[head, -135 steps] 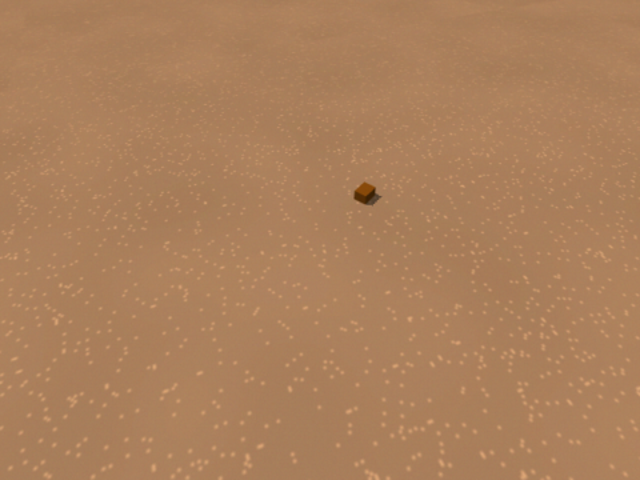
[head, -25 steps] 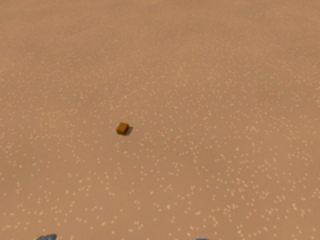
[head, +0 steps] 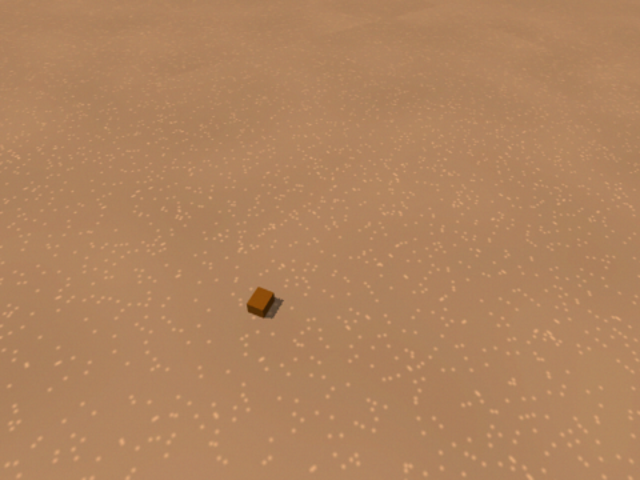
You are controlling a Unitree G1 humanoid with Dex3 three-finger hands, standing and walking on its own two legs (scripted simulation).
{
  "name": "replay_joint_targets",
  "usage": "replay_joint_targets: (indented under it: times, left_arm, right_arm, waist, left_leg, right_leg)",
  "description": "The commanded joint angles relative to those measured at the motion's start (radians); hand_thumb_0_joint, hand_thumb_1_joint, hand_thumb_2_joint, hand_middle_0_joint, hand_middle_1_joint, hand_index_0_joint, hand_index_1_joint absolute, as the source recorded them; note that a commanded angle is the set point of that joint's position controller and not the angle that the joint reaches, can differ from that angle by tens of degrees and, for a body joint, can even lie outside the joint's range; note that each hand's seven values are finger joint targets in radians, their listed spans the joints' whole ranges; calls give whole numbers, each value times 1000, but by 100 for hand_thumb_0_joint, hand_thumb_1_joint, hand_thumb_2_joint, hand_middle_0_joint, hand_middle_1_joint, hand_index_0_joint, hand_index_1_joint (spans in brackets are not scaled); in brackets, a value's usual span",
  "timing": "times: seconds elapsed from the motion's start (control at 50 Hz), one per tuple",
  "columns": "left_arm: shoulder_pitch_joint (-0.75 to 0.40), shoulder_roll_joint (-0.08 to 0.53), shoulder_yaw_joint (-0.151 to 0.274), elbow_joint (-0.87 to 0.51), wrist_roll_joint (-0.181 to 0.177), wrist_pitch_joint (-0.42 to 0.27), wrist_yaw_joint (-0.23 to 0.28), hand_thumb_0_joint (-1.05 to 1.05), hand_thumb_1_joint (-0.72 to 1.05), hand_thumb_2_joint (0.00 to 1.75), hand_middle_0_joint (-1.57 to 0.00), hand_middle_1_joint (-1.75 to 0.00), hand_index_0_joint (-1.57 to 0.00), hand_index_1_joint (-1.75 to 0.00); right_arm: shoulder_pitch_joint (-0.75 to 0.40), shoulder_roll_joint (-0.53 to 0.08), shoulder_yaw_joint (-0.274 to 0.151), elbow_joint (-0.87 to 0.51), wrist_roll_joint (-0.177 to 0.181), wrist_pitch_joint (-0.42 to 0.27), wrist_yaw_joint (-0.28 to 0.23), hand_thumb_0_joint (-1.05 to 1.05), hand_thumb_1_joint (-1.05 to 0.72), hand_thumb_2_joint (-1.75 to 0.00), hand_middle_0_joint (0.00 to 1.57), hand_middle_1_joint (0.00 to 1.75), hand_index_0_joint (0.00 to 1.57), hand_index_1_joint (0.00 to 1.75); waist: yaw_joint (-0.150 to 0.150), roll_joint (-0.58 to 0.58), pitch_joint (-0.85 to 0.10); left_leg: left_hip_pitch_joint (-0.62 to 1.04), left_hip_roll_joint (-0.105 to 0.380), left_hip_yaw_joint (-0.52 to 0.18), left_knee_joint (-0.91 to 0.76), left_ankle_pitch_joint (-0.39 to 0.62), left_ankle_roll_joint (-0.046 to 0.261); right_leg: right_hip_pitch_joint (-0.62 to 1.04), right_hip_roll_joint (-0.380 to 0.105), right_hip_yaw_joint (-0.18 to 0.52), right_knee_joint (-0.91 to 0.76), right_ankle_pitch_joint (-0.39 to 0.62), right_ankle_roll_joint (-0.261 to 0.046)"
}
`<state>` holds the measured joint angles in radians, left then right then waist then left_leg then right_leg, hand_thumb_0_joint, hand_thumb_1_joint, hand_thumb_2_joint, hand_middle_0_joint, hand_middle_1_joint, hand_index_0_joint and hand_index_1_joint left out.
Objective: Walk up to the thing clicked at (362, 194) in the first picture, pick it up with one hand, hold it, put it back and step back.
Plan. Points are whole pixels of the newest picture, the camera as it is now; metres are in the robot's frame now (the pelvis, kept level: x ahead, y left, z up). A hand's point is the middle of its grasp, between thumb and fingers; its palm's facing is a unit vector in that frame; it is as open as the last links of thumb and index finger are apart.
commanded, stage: walk up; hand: left
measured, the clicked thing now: (261, 302) +0.84 +0.23 -0.73
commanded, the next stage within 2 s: none
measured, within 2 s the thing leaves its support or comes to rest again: neither
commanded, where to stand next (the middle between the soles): +0.46 -0.01 m, yaw +0 degrees
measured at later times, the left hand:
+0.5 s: hand (176, 374) +0.30 +0.24 -0.11, palm faces -0.03 -0.92 -0.39, open 7.4 cm
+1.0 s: hand (170, 319) +0.41 +0.29 -0.14, palm faces -0.07 -0.93 -0.35, open 7.4 cm
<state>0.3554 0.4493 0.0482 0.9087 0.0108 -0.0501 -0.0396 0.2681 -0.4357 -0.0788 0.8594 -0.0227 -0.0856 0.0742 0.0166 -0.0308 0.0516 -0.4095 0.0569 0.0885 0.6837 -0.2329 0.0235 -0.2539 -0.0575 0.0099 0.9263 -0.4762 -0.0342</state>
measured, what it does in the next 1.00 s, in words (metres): walks ahead: right foot, then left foot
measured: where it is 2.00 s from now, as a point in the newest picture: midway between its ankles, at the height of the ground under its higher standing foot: (324, 425)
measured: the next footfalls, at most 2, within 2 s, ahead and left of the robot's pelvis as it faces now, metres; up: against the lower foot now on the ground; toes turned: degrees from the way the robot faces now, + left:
right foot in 0.38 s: +0.30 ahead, -0.14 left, +0.00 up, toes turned -5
left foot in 0.78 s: +0.44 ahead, +0.13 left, +0.00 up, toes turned +3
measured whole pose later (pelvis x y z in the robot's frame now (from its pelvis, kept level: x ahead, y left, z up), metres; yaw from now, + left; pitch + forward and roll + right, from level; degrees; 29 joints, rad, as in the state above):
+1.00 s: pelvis +0.36 +0.01 +0.01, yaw +0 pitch -2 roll +1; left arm 0.29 0.44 0.04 0.90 0.01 -0.03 -0.05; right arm 0.33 -0.41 -0.04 0.85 -0.02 -0.08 0.04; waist -0.01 -0.06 0.08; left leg -0.24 0.03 0.09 0.57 -0.28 0.02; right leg -0.49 -0.08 -0.01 0.94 -0.37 -0.02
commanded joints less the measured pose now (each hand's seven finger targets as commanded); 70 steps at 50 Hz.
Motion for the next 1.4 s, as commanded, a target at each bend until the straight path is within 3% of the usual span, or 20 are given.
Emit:
replay_joint_targets:
  times: [0.0,0.16,0.34,0.36,0.38,0.42,0.52,0.72,0.74,0.78,0.8,0.88,1.02,1.08,1.12,1.14,1.16,1.28,1.32,1.38]
  left_arm:
    - [-15,212,43,-71,-22,-34,19,0,90,90,-20,-30,-20,-30]
    - [-101,163,51,-90,0,-14,-25,0,90,90,-20,-30,-20,-30]
    - [-27,172,81,-55,1,-34,-17,0,90,90,-20,-30,-20,-30]
    - [66,217,101,-43,7,-44,-4,0,90,90,-20,-30,-20,-30]
    - [116,304,118,-61,6,-54,9,0,90,90,-20,-30,-20,-30]
    - [41,294,106,-86,-18,-48,13,0,90,90,-20,-30,-20,-30]
    - [-53,217,78,-119,-10,-57,17,0,90,90,-20,-30,-20,-30]
    - [-105,218,64,-159,7,-37,-3,0,90,90,-20,-30,-20,-30]
    - [-104,185,51,-158,14,-32,-1,0,90,90,-20,-30,-20,-30]
    - [-56,115,29,-156,-5,-25,7,0,90,90,-20,-30,-20,-30]
    - [-77,211,46,-137,4,-20,21,0,90,90,-20,-30,-20,-30]
    - [4,196,51,-65,-7,-18,9,0,90,90,-20,-30,-20,-30]
    - [-60,113,39,-59,-9,-3,21,0,90,90,-20,-30,-20,-30]
    - [-45,123,45,-22,-5,-10,36,0,90,90,-20,-30,-20,-30]
    - [-38,218,67,-24,2,-23,48,0,90,90,-20,-30,-20,-30]
    - [-84,241,59,-38,-11,-19,48,0,90,90,-20,-30,-20,-30]
    - [-141,243,53,-42,-8,-12,49,0,90,90,-20,-30,-20,-30]
    - [-280,188,27,-26,-4,20,50,0,90,90,-20,-30,-20,-30]
    - [-275,124,9,-17,-21,28,46,0,90,90,-20,-30,-20,-30]
    - [-306,138,11,41,-11,22,44,0,90,90,-20,-30,-20,-30]
  right_arm:
    - [101,-267,-69,-59,29,-23,-43,0,-90,-90,20,30,20,30]
    - [104,-251,-55,-73,21,-28,-43,0,-90,-90,20,30,20,30]
    - [66,-204,-30,-113,21,-3,-44,0,-90,-90,20,30,20,30]
    - [104,-154,-10,-117,22,-6,-44,0,-90,-90,20,30,20,30]
    - [136,-97,12,-133,21,-3,-42,0,-90,-90,20,30,20,30]
    - [80,-230,-23,-93,24,11,-59,0,-90,-90,20,30,20,30]
    - [143,-175,-23,-30,17,20,-32,0,-90,-90,20,30,20,30]
    - [119,-181,-56,-20,-1,-3,-17,0,-90,-90,20,30,20,30]
    - [195,-200,-66,2,-2,-9,-28,0,-90,-90,20,30,20,30]
    - [254,-349,-92,-29,-3,-24,-45,0,-90,-90,20,30,20,30]
    - [196,-357,-94,-44,22,-19,-44,0,-90,-90,20,30,20,30]
    - [99,-259,-53,-62,20,-27,-58,0,-90,-90,20,30,20,30]
    - [36,-221,-20,-69,20,1,-75,0,-90,-90,20,30,20,30]
    - [-7,-191,-2,-63,39,26,-81,0,-90,-90,20,30,20,30]
    - [50,-94,33,-58,47,30,-83,0,-90,-90,20,30,20,30]
    - [55,-116,29,-36,47,51,-93,0,-90,-90,20,30,20,30]
    - [29,-161,14,-6,38,61,-102,0,-90,-90,20,30,20,30]
    - [96,-153,11,129,29,54,-91,0,-90,-90,20,30,20,30]
    - [-8,-202,2,113,8,46,-92,0,-90,-90,20,30,20,30]
    - [-139,-175,30,124,19,42,-80,0,-90,-90,20,30,20,30]
  waist:
    - [-46,100,-6]
    - [-58,178,24]
    - [37,33,-47]
    - [82,-125,-104]
    - [81,-276,-131]
    - [70,-73,-63]
    - [-2,-133,-13]
    - [-64,-30,-18]
    - [-106,37,-47]
    - [-123,324,-22]
    - [-103,202,28]
    - [-25,164,14]
    - [-17,204,-34]
    - [18,120,-89]
    - [26,-143,-166]
    - [17,-150,-174]
    - [12,-125,-123]
    - [-52,-139,-116]
    - [-21,-4,-100]
    - [5,5,-68]
  left_leg:
    - [327,284,-443,-418,-123,150]
    - [291,233,-200,-444,66,210]
    - [67,142,-74,-116,92,114]
    - [-23,60,-9,153,68,80]
    - [-208,-58,-4,397,-277,31]
    - [-270,-5,-155,519,-273,24]
    - [-124,35,-115,296,-134,-3]
    - [288,-32,18,-81,6,-7]
    - [390,-34,-17,-118,-81,9]
    - [433,365,-761,-494,-487,173]
    - [343,412,-794,-482,-465,253]
    - [256,253,-340,-380,4,189]
    - [152,180,-115,-192,603,164]
    - [89,110,-74,-31,380,95]
    - [-61,7,-23,203,-38,15]
    - [-21,-36,-74,255,-382,3]
    - [17,-7,-103,286,-427,3]
    - [193,-35,-44,-98,-86,-6]
    - [155,90,-253,-239,-72,34]
    - [42,78,-201,-231,-87,43]
  right_leg:
    - [-419,-12,117,253,112,-19]
    - [-350,-63,-19,-89,216,29]
    - [180,45,-83,-381,271,-17]
    - [310,-53,72,-487,121,-54]
    - [396,-322,512,-618,20,-140]
    - [276,-380,593,-664,25,-273]
    - [72,-202,164,-620,337,-191]
    - [-237,-153,47,-488,-81,-132]
    - [-292,-124,20,-339,-56,-110]
    - [-550,86,-50,178,-56,-18]
    - [-529,11,56,230,-63,-25]
    - [-379,-63,53,111,109,-4]
    - [-112,11,-78,-194,259,13]
    - [74,53,-87,-373,419,-12]
    - [227,-200,235,-455,640,-90]
    - [131,-338,417,-515,581,-228]
    - [24,-335,422,-520,466,-248]
    - [-107,-162,147,-402,330,-118]
    - [-141,-104,106,-365,236,-33]
    - [16,-74,83,-418,214,-15]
